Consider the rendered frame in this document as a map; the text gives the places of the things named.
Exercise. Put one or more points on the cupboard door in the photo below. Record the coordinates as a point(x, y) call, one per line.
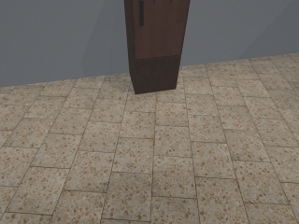
point(163, 28)

